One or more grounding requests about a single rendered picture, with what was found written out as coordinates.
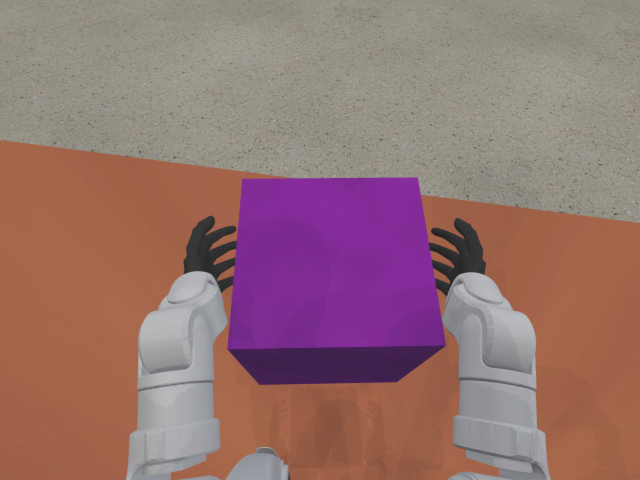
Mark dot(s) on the robot left hand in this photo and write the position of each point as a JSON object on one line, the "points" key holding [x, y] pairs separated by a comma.
{"points": [[199, 259]]}

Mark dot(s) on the robot right hand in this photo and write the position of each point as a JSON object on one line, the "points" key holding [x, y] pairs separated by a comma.
{"points": [[469, 258]]}

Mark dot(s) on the right robot forearm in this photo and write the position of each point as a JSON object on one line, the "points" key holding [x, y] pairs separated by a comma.
{"points": [[497, 421]]}

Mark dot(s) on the left robot forearm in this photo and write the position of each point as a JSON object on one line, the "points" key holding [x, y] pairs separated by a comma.
{"points": [[176, 427]]}

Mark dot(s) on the left robot shin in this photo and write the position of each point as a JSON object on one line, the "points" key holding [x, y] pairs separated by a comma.
{"points": [[266, 450]]}

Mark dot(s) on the robot left thigh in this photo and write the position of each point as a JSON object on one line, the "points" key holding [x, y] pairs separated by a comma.
{"points": [[259, 466]]}

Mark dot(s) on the carton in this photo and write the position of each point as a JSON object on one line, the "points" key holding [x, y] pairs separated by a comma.
{"points": [[333, 281]]}

